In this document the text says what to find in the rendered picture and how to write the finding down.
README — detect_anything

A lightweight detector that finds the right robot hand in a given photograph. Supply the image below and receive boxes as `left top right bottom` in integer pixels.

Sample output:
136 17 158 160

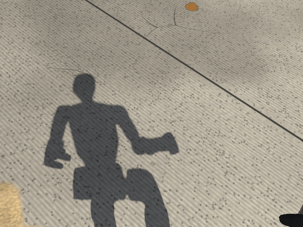
279 214 303 227

